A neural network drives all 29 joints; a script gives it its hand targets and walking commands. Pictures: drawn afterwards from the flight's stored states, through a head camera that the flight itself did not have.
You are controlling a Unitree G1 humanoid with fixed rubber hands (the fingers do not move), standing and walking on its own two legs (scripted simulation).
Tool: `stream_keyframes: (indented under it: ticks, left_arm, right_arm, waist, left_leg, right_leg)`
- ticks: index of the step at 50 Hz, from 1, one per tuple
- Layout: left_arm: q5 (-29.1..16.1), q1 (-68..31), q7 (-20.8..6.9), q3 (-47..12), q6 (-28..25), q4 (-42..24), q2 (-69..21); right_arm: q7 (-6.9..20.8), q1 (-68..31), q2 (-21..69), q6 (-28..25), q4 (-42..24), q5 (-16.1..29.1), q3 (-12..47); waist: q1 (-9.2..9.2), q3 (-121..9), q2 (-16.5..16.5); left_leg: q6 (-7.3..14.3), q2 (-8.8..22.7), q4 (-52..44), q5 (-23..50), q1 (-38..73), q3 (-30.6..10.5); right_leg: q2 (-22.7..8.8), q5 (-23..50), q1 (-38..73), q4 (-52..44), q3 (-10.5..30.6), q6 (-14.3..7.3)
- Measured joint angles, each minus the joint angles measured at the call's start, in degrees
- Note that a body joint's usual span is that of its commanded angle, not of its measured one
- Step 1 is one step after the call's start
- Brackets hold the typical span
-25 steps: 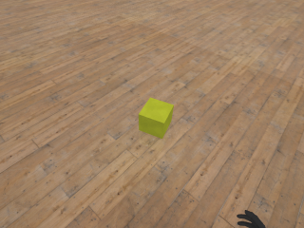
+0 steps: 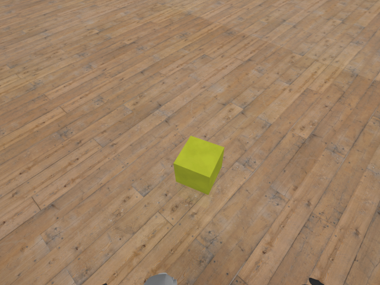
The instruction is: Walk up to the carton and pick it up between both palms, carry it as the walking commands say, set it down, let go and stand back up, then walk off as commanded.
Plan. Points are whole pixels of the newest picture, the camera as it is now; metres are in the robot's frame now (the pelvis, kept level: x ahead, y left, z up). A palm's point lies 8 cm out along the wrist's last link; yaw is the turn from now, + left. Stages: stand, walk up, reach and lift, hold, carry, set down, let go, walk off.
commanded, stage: walk up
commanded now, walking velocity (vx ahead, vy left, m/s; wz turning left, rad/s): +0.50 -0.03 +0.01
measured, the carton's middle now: (199, 164) +0.83 +0.02 -0.66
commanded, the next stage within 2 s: none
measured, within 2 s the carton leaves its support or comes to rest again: neither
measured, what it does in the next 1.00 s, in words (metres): walks ahead: left foot, then right foot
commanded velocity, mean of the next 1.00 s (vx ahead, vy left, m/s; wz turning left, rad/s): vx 0.34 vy -0.09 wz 0.01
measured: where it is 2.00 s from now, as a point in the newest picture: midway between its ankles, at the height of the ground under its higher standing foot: (210, 248)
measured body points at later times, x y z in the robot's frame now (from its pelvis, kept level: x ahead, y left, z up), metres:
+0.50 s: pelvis +0.24 -0.02 +0.00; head +0.25 -0.02 +0.45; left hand +0.36 +0.21 -0.13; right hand +0.16 -0.28 -0.13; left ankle +0.13 +0.11 -0.71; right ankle +0.27 -0.15 -0.72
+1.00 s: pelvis +0.37 -0.02 +0.01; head +0.37 -0.01 +0.46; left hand +0.45 +0.22 -0.12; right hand +0.47 -0.28 -0.11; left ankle +0.35 +0.10 -0.72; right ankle +0.31 -0.17 -0.68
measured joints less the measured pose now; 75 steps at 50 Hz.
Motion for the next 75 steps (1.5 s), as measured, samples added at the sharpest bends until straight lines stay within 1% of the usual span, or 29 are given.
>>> stream_keyframes:
  ticks: [2, 3, 4, 5, 7, 9, 16, 21, 23, 24, 28, 30, 32, 36, 38, 39, 42, 46, 49, 52, 54, 57, 59, 63, 65, 70, 72, 73, 75]
  left_arm:
    - [0.00, 1.50, 0.01, 0.00, 0.22, 0.14, -0.01]
    - [0.00, 2.24, 0.01, 0.00, 0.42, 0.41, 0.00]
    - [0.00, 2.86, 0.01, 0.00, 0.63, 0.80, 0.01]
    - [0.00, 3.05, 0.01, 0.00, 0.87, 1.33, 0.01]
    - [0.00, 3.04, 0.01, 0.00, 1.70, 1.84, -0.01]
    - [0.00, 3.05, 0.01, 0.00, 2.47, 1.84, 0.00]
    - [0.00, 2.80, -0.05, -0.01, 3.39, 1.79, 0.02]
    - [0.00, 0.44, -0.33, 0.00, 3.59, 1.74, 0.04]
    - [0.00, -0.64, -0.33, 0.01, 2.97, 1.72, 0.05]
    - [0.00, -0.90, -0.33, 0.01, 2.38, 1.75, -0.01]
    - [0.00, -0.91, -0.28, 0.02, 0.89, 1.77, -0.18]
    - [0.00, -0.92, -0.01, 0.02, 0.58, 1.77, -0.19]
    - [0.00, -0.91, 0.32, 0.01, 0.62, 1.77, -0.21]
    - [0.00, -0.23, 0.67, -0.01, 1.06, 1.78, -0.22]
    - [0.00, 0.47, 0.67, -0.01, 1.72, 1.84, -0.21]
    - [0.00, 0.72, 0.67, -0.01, 1.92, 1.87, -0.20]
    - [0.00, 0.82, 0.67, -0.01, 2.53, 1.93, -0.22]
    - [0.00, 0.82, 0.67, -0.01, 3.73, 1.92, -0.21]
    - [0.00, 0.82, 0.67, -0.01, 4.23, 1.88, -0.19]
    - [0.00, 0.84, 0.67, -0.01, 3.34, 1.82, -0.16]
    - [0.00, 0.81, 0.67, -0.01, 2.31, 1.87, -0.28]
    - [0.00, 1.12, 0.68, 0.01, 2.03, 1.88, -0.58]
    - [0.00, 1.12, 0.90, 0.01, 1.88, 1.88, -0.59]
    - [0.00, 1.12, 1.53, -0.01, 2.71, 1.90, -0.60]
    - [0.00, 1.11, 1.55, -0.01, 3.72, 1.92, -0.60]
    - [0.00, 1.11, 1.55, -0.01, 5.32, 1.89, -0.59]
    - [0.00, 1.11, 1.55, 0.00, 5.25, 1.86, -0.58]
    - [0.00, 1.11, 1.55, 0.00, 5.08, 1.87, -0.58]
    - [0.00, 1.11, 1.56, 0.00, 4.53, 1.85, -0.59]
  right_arm:
    - [0.34, -4.55, -0.01, -0.06, -1.93, 0.00, 0.00]
    - [0.41, -6.30, 0.00, -0.26, -2.76, 0.00, 0.00]
    - [0.42, -7.55, 0.02, -0.68, -3.47, 0.00, -0.01]
    - [0.42, -8.40, 0.03, -1.12, -4.15, 0.00, -0.02]
    - [0.42, -7.87, 0.02, -1.36, -4.88, 0.00, -0.02]
    - [0.38, -5.13, 0.01, -1.35, -4.79, 0.00, -0.02]
    - [0.04, 6.15, 0.02, -1.31, -1.18, 0.00, -0.02]
    - [-0.39, 13.33, 0.04, -0.67, 3.05, -0.01, -0.01]
    - [-0.56, 15.03, 0.05, -0.08, 4.29, -0.01, -0.01]
    - [-0.67, 15.75, 0.02, 0.04, 4.75, -0.01, -0.02]
    - [-0.76, 13.84, 0.01, 1.04, 6.71, -0.01, -0.01]
    - [-0.76, 10.95, -0.01, 1.03, 6.18, 0.00, 0.00]
    - [-0.76, 7.50, -0.04, 1.01, 4.87, 0.00, 0.00]
    - [-0.76, -0.58, -0.05, 1.02, 2.04, 0.00, 0.00]
    - [-0.76, -4.07, -0.04, 0.75, 0.70, 0.00, 0.00]
    - [-0.76, -5.27, -0.02, 0.34, 0.14, 0.00, -0.01]
    - [-0.76, -6.28, -0.03, -0.14, -0.98, 0.00, -0.01]
    - [-0.98, -3.53, -0.03, -0.14, -1.03, 0.00, -0.02]
    - [-1.03, -0.58, -0.02, -0.09, -0.24, 0.00, -0.01]
    - [-1.03, 1.68, 0.00, 0.45, 1.44, -0.01, 0.00]
    - [-1.03, 3.34, -0.03, 0.73, 2.46, -0.01, -0.01]
    - [-1.03, 4.86, -0.03, 1.98, 4.57, -0.01, 0.00]
    - [-1.03, 4.49, -0.05, 2.20, 4.70, 0.00, 0.00]
    - [-1.14, 1.01, -0.07, 2.18, 3.93, 0.00, 0.00]
    - [-1.57, -0.95, 0.03, 2.10, 3.07, 0.00, -0.01]
    - [-1.96, -2.60, 0.07, 1.91, 1.85, 0.00, -0.01]
    - [-1.96, -3.04, 0.08, 2.14, 1.90, 0.00, 0.00]
    - [-1.96, -3.19, 0.07, 2.25, 2.06, 0.00, 0.00]
    - [-1.95, -2.92, 0.07, 2.42, 2.87, 0.00, 0.00]
  waist:
    - [1.54, -0.19, 0.02]
    - [2.11, -0.41, -0.03]
    - [2.35, -0.65, -0.31]
    - [2.39, -0.56, -0.51]
    - [2.46, -0.29, -0.59]
    - [1.96, -0.32, -0.99]
    - [-4.47, -0.27, -1.20]
    - [-8.23, -0.26, -1.28]
    - [-8.89, -0.26, -1.30]
    - [-9.00, -0.13, -1.18]
    - [-7.10, 0.06, 0.18]
    - [-5.45, 0.04, 0.49]
    - [-3.44, -0.02, 0.54]
    - [0.38, -0.14, 0.57]
    - [1.26, -0.16, 0.20]
    - [1.33, -0.19, -0.20]
    - [1.06, -0.09, -0.55]
    - [-0.99, -0.08, -0.80]
    - [-3.14, -0.08, -0.85]
    - [-4.71, -0.11, -0.86]
    - [-4.71, 0.37, -0.67]
    - [-3.06, 0.32, 0.32]
    - [-2.06, 0.29, 0.36]
    - [-0.70, 0.20, 0.42]
    - [-0.77, 0.23, -0.16]
    - [-2.53, 0.21, -1.38]
    - [-3.03, 0.21, -1.42]
    - [-3.08, 0.23, -1.46]
    - [-2.76, -0.07, -1.08]
  left_leg:
    - [0.00, 0.00, -11.54, 2.79, 0.29, -0.02]
    - [0.07, -0.01, -16.35, 7.36, 1.24, 0.01]
    - [0.36, -0.14, -17.47, 14.31, 1.90, 0.10]
    - [1.13, -0.18, -16.05, 16.11, 2.14, 0.11]
    - [2.71, 0.06, -13.74, 11.70, 4.62, 0.04]
    - [3.02, 0.07, -14.66, 8.49, 9.04, 0.05]
    - [2.17, 0.07, -25.69, 7.83, 22.41, 0.12]
    - [0.29, 0.00, -29.34, 5.95, 27.76, 0.19]
    - [-0.70, 0.00, -27.68, 3.89, 27.59, 0.23]
    - [-0.93, 0.12, -24.91, 2.40, 26.80, 0.20]
    - [-0.95, -0.36, 1.38, -1.28, 16.14, 0.22]
    - [-0.95, -0.79, 7.15, -1.35, 10.24, 0.12]
    - [-0.95, -0.77, 4.45, -1.41, 6.43, 0.04]
    - [-0.94, -0.78, -12.96, -0.11, 4.96, -0.02]
    - [-0.70, -0.87, -19.85, 12.14, 6.45, 0.04]
    - [0.07, -1.01, -19.74, 15.02, 6.58, 0.07]
    - [2.15, -1.00, -19.13, 11.58, 9.21, 0.01]
    - [2.08, -0.99, -22.86, 10.57, 15.50, 0.03]
    - [1.52, -1.01, -25.61, 10.65, 18.78, 0.09]
    - [0.49, -1.06, -25.51, 9.76, 18.89, 0.17]
    - [-0.15, -0.84, -22.38, 7.71, 17.89, 0.12]
    - [-0.16, -0.85, -12.21, 0.68, 14.78, 0.18]
    - [-0.16, -1.39, -8.03, -0.27, 11.96, 0.12]
    - [-0.16, -1.45, -17.06, 1.47, 11.79, 0.02]
    - [1.06, -1.37, -21.36, 12.13, 12.85, 0.06]
    - [1.42, -1.10, -20.88, 8.16, 15.81, 0.06]
    - [1.17, -1.13, -21.07, 8.19, 16.12, 0.16]
    - [0.92, -1.21, -20.89, 8.14, 16.10, 0.28]
    - [0.61, -1.16, -21.71, 8.48, 16.53, 0.25]
  right_leg:
    - [0.04, -1.63, 1.50, -0.03, -0.03, 0.66]
    - [0.10, -2.59, 2.35, 0.03, 0.00, 1.06]
    - [-0.08, -3.74, 3.17, 0.44, 0.05, 1.31]
    - [-0.16, -4.57, 3.27, 2.71, 0.01, 0.93]
    - [0.72, -6.02, 2.62, 12.18, -0.01, 0.53]
    - [1.42, -5.40, 2.11, 20.70, 0.03, 0.45]
    - [-0.68, -0.61, -2.03, 23.15, 0.14, 1.68]
    - [-0.70, -0.18, -2.45, 7.66, 0.18, 2.29]
    - [0.23, 3.65, -2.43, -1.36, 0.03, 1.45]
    - [0.49, 8.83, -2.27, -3.50, -0.06, 0.16]
    - [0.39, 4.01, -1.92, 0.51, -0.44, -1.64]
    - [0.21, 3.06, -1.89, 0.17, -0.50, -1.67]
    - [0.20, 2.62, -1.90, -0.10, -0.53, -1.62]
    - [0.59, 1.18, -1.21, -0.11, -0.58, -1.12]
    - [0.74, 0.17, -0.51, 0.16, -0.52, -0.58]
    - [0.61, -0.24, -0.35, 0.70, -0.50, -0.46]
    - [1.00, -5.17, -0.31, 8.21, -0.58, -0.05]
    - [0.59, -5.73, -0.43, 17.02, -0.51, 1.25]
    - [-0.67, -5.77, -0.49, 15.45, -0.45, 1.73]
    - [-0.88, -0.23, -0.15, 3.90, -0.41, 1.55]
    - [-0.55, 4.82, 0.58, -3.00, -0.62, 0.35]
    - [0.25, 2.61, 0.71, -1.22, -0.85, -1.60]
    - [0.26, 2.22, 0.68, -1.59, -0.88, -1.94]
    - [1.23, 1.76, 0.63, -1.77, -0.98, -1.85]
    - [1.75, 1.07, 0.67, -0.89, -0.88, -1.65]
    - [1.95, -4.77, 0.63, 3.84, -0.87, -0.77]
    - [1.77, -1.03, 0.58, 0.62, -0.82, -0.65]
    - [1.57, 4.06, 0.64, -1.17, -0.87, -1.20]
    - [1.67, 4.48, 0.70, -1.25, -1.00, -2.26]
